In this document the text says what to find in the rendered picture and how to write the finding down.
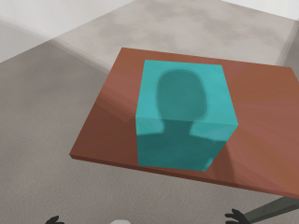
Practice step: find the right robot hand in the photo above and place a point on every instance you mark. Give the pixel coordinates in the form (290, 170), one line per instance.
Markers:
(237, 215)

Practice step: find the carton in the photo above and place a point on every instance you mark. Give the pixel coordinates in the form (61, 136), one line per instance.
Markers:
(184, 115)

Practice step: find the table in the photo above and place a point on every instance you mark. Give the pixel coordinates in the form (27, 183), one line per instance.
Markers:
(262, 154)

